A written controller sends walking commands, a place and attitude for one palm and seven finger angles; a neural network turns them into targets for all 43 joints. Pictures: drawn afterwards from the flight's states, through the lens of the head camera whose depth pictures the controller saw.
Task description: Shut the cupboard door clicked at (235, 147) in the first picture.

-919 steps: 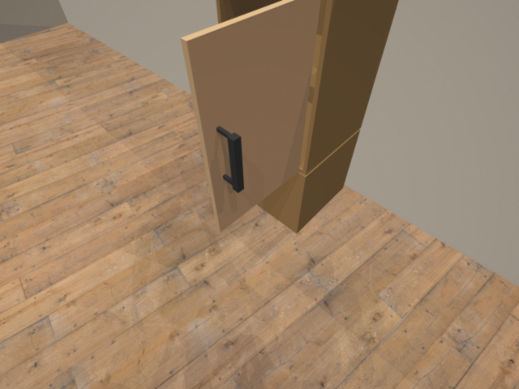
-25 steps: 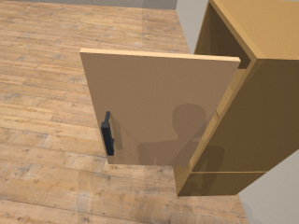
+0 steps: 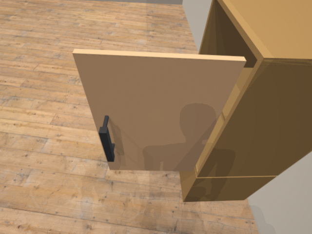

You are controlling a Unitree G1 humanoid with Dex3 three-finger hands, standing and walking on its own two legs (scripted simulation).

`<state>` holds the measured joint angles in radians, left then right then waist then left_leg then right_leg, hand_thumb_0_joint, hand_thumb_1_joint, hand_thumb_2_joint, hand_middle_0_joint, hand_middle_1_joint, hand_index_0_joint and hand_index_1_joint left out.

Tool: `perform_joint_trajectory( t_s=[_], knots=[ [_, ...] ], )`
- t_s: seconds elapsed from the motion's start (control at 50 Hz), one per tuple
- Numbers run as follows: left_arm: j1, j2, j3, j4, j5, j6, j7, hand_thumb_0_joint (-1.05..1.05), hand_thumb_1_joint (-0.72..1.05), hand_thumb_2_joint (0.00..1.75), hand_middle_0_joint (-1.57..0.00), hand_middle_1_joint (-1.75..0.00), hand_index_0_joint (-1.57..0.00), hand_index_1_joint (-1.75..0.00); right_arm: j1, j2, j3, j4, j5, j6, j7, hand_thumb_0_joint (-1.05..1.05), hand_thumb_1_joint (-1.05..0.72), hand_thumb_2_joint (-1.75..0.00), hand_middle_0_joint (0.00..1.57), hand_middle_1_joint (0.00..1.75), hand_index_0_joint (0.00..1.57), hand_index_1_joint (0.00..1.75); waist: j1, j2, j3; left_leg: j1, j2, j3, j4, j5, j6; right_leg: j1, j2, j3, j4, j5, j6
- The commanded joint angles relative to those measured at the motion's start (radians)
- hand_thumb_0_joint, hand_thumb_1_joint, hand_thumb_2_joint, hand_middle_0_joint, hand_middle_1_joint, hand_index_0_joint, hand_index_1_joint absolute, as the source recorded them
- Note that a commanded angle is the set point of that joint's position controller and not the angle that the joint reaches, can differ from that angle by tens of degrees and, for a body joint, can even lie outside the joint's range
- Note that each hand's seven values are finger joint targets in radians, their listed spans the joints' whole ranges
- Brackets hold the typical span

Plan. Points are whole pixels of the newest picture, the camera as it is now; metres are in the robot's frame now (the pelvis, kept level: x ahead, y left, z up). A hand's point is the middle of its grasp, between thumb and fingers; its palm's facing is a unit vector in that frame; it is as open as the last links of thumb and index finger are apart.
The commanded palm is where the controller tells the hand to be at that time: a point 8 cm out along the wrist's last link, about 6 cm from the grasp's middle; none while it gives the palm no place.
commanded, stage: shuffle to correct the standing spot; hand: left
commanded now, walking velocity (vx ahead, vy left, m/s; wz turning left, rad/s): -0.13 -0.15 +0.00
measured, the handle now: (108, 140) +0.39 +0.18 -0.05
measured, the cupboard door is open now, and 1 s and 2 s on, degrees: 88 88 88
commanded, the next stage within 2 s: come to a stop and stand still in 0.10 s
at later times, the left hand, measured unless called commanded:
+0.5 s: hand out of the picture -0.03 +0.11 -0.17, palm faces +0.07 -0.98 -0.20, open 7.3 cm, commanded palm none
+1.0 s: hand out of the picture -0.04 +0.20 -0.18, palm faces +0.02 -0.97 -0.24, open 7.4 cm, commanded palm none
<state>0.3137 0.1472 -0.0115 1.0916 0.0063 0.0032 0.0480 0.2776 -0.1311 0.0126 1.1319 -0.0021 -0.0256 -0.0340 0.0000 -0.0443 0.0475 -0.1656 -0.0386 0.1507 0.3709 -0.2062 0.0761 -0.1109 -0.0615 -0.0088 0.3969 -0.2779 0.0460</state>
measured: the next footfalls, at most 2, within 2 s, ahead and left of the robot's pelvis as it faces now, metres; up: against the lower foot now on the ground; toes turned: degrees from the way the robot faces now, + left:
left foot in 0.62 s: -0.01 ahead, +0.05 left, +0.00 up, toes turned +3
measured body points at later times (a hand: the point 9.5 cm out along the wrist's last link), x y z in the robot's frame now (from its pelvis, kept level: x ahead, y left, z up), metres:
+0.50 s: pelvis -0.04 -0.07 +0.00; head -0.03 -0.06 +0.45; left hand -0.03 +0.16 -0.16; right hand +0.00 -0.30 -0.16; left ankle -0.06 +0.05 -0.72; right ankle -0.04 -0.16 -0.74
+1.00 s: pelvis -0.05 +0.01 -0.01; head -0.04 +0.01 +0.44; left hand -0.04 +0.25 -0.16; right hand -0.01 -0.23 -0.16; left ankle -0.05 +0.05 -0.74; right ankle -0.04 -0.16 -0.74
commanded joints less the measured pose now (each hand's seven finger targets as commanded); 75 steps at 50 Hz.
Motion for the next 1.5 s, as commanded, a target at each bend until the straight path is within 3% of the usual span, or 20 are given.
perform_joint_trajectory(
  t_s=[0.0,0.14,0.18,0.22,0.24,0.26,0.3,0.32,0.5,0.56,0.6,0.62,0.66,0.68,0.7,0.72,0.76,0.88,1.12,1.48],
  knots=[
    [0.097,0.083,0.024,-0.033,0.006,0.004,0.0,0.0,0.9,0.9,-0.2,-0.3,-0.2,-0.3,0.067,-0.126,-0.041,-0.037,-0.001,-0.006,-0.014,0.0,-0.9,-0.9,0.2,0.3,0.2,0.3,-0.006,0.075,-0.003,0.113,0.225,-0.192,-0.039,0.435,-0.009,-0.148,-0.031,0.017,0.026,0.144,-0.043],
    [0.072,0.083,0.058,-0.107,0.022,0.051,-0.007,0.0,0.9,0.9,-0.2,-0.3,-0.2,-0.3,0.023,-0.175,-0.081,-0.098,-0.015,0.021,-0.028,0.0,-0.9,-0.9,0.2,0.3,0.2,0.3,-0.009,0.159,-0.04,-0.003,0.404,-0.295,-0.044,0.425,0.143,-0.258,-0.005,0.021,0.424,-0.228,-0.055],
    [0.09,0.07,0.061,-0.119,0.022,0.049,-0.01,0.0,0.9,0.9,-0.2,-0.3,-0.2,-0.3,-0.027,-0.183,-0.087,-0.122,-0.021,0.027,-0.021,0.0,-0.9,-0.9,0.2,0.3,0.2,0.3,0.011,0.162,-0.06,-0.052,0.376,-0.264,-0.02,0.398,0.12,-0.204,-0.006,0.018,0.363,-0.18,-0.061],
    [0.17,0.057,0.055,-0.099,0.023,0.029,-0.011,0.0,0.9,0.9,-0.2,-0.3,-0.2,-0.3,-0.071,-0.168,-0.082,-0.132,-0.015,0.032,-0.01,0.0,-0.9,-0.9,0.2,0.3,0.2,0.3,0.056,0.104,-0.126,-0.094,0.279,-0.172,0.094,0.205,0.033,-0.063,-0.016,0.005,0.093,0.053,-0.049],
    [0.143,0.089,0.052,-0.101,0.028,0.013,-0.005,0.0,0.9,0.9,-0.2,-0.3,-0.2,-0.3,-0.041,-0.109,-0.074,-0.132,-0.008,0.037,-0.001,0.0,-0.9,-0.9,0.2,0.3,0.2,0.3,0.031,-0.04,-0.108,-0.137,0.15,-0.112,0.176,-0.038,-0.029,-0.073,-0.069,0.105,-0.048,0.109,-0.056],
    [0.084,0.143,0.047,-0.112,0.022,0.001,0.001,0.0,0.9,0.9,-0.2,-0.3,-0.2,-0.3,-0.028,-0.049,-0.058,-0.142,-0.002,0.046,0.01,0.0,-0.9,-0.9,0.2,0.3,0.2,0.3,0.006,-0.198,-0.049,-0.189,0.059,-0.065,0.23,-0.218,-0.073,-0.141,-0.197,0.249,-0.142,0.018,-0.098],
    [-0.001,0.176,0.044,-0.15,0.015,-0.006,0.0,0.0,0.9,0.9,-0.2,-0.3,-0.2,-0.3,-0.034,-0.065,-0.061,-0.137,-0.01,0.056,0.027,0.0,-0.9,-0.9,0.2,0.3,0.2,0.3,-0.001,-0.112,-0.013,-0.125,0.062,-0.105,0.342,-0.232,-0.074,-0.292,-0.25,0.294,-0.246,-0.302,-0.186],
    [-0.013,0.17,0.047,-0.152,0.015,-0.011,0.003,0.0,0.9,0.9,-0.2,-0.3,-0.2,-0.3,-0.049,-0.066,-0.058,-0.131,-0.014,0.06,0.03,0.0,-0.9,-0.9,0.2,0.3,0.2,0.3,0.008,-0.142,0.035,-0.172,0.062,-0.12,0.368,-0.204,-0.074,-0.29,-0.223,0.306,-0.252,-0.287,-0.17],
    [0.099,0.18,0.058,-0.108,0.015,-0.034,0.001,0.0,0.9,0.9,-0.2,-0.3,-0.2,-0.3,-0.04,-0.077,-0.042,-0.133,-0.004,0.034,0.021,0.0,-0.9,-0.9,0.2,0.3,0.2,0.3,0.048,-0.063,-0.019,-0.206,0.045,-0.111,0.203,-0.188,-0.095,0.03,-0.242,0.231,-0.064,0.428,-0.23],
    [0.045,0.177,0.058,-0.116,0.008,-0.027,0.004,0.0,0.9,0.9,-0.2,-0.3,-0.2,-0.3,0.017,-0.071,-0.036,-0.119,0.0,0.028,0.015,0.0,-0.9,-0.9,0.2,0.3,0.2,0.3,0.012,-0.059,-0.047,-0.03,0.047,-0.115,-0.005,-0.021,-0.087,-0.052,-0.187,0.172,0.003,0.444,-0.173],
    [0.018,0.142,0.049,-0.127,0.007,-0.019,-0.001,0.0,0.9,0.9,-0.2,-0.3,-0.2,-0.3,0.03,-0.101,-0.043,-0.112,-0.002,0.02,0.01,0.0,-0.9,-0.9,0.2,0.3,0.2,0.3,0.007,0.01,-0.054,0.067,0.115,-0.152,-0.015,0.109,-0.061,-0.14,-0.103,0.1,0.036,0.287,-0.118],
    [0.023,0.121,0.043,-0.128,0.007,-0.016,-0.003,0.0,0.9,0.9,-0.2,-0.3,-0.2,-0.3,0.019,-0.122,-0.041,-0.114,-0.006,0.02,0.009,0.0,-0.9,-0.9,0.2,0.3,0.2,0.3,0.017,0.054,-0.04,0.057,0.151,-0.18,0.014,0.185,-0.045,-0.164,-0.073,0.077,0.021,0.212,-0.095],
    [0.015,0.112,0.036,-0.107,0.013,-0.003,-0.003,0.0,0.9,0.9,-0.2,-0.3,-0.2,-0.3,-0.013,-0.114,-0.03,-0.11,-0.006,0.02,0.012,0.0,-0.9,-0.9,0.2,0.3,0.2,0.3,0.024,0.129,0.013,-0.045,0.164,-0.23,-0.059,0.06,-0.023,-0.126,-0.049,0.041,-0.009,0.041,-0.064],
    [0.131,0.136,0.023,-0.033,0.02,-0.029,0.026,0.0,0.9,0.9,-0.2,-0.3,-0.2,-0.3,-0.13,-0.169,-0.032,-0.195,0.002,0.007,0.021,0.0,-0.9,-0.9,0.2,0.3,0.2,0.3,0.057,0.18,0.088,-0.118,0.146,-0.155,0.155,0.074,-0.06,-0.143,-0.099,0.072,-0.027,0.193,-0.079],
    [0.097,0.184,0.028,-0.053,0.021,-0.041,0.018,0.0,0.9,0.9,-0.2,-0.3,-0.2,-0.3,-0.093,-0.14,-0.024,-0.207,-0.004,0.014,0.022,0.0,-0.9,-0.9,0.2,0.3,0.2,0.3,0.008,0.153,0.061,-0.133,0.082,-0.165,0.142,0.022,-0.083,-0.129,-0.147,0.138,-0.004,0.347,-0.119],
    [0.065,0.186,0.036,-0.081,0.017,-0.04,0.009,0.0,0.9,0.9,-0.2,-0.3,-0.2,-0.3,0.001,-0.1,-0.031,-0.189,-0.013,0.012,0.02,0.0,-0.9,-0.9,0.2,0.3,0.2,0.3,-0.02,0.147,-0.018,-0.083,0.085,-0.175,0.091,-0.009,-0.073,-0.113,-0.155,0.13,0.051,0.302,-0.139],
    [0.021,0.156,0.027,-0.092,0.016,-0.029,0.003,0.0,0.9,0.9,-0.2,-0.3,-0.2,-0.3,0.026,-0.143,-0.031,-0.193,-0.015,0.011,0.019,0.0,-0.9,-0.9,0.2,0.3,0.2,0.3,-0.019,0.104,-0.083,-0.075,0.132,-0.226,0.063,-0.009,-0.049,-0.101,-0.081,0.052,0.052,0.014,-0.111],
    [0.023,0.108,0.017,-0.094,0.021,-0.004,-0.008,0.0,0.9,0.9,-0.2,-0.3,-0.2,-0.3,-0.011,-0.186,-0.039,-0.224,-0.017,0.009,0.018,0.0,-0.9,-0.9,0.2,0.3,0.2,0.3,0.009,0.075,0.065,-0.203,0.169,-0.336,-0.124,-0.207,-0.021,-0.119,-0.008,-0.024,0.113,-0.019,-0.073],
    [0.015,0.125,0.017,-0.079,0.006,-0.012,-0.005,0.0,0.9,0.9,-0.2,-0.3,-0.2,-0.3,0.045,-0.178,-0.023,-0.149,-0.014,-0.01,0.005,0.0,-0.9,-0.9,0.2,0.3,0.2,0.3,0.005,0.066,-0.031,0.0,0.152,-0.268,-0.053,0.279,-0.055,-0.088,-0.036,0.014,0.072,0.098,-0.075],
    [0.012,0.104,0.013,-0.033,0.005,-0.01,-0.002,0.0,0.9,0.9,-0.2,-0.3,-0.2,-0.3,0.043,-0.144,-0.014,-0.067,-0.009,-0.008,0.004,0.0,-0.9,-0.9,0.2,0.3,0.2,0.3,0.003,0.057,0.019,0.0,0.133,-0.222,-0.06,0.219,-0.04,-0.051,-0.053,0.026,0.031,0.157,-0.061]
  ],
)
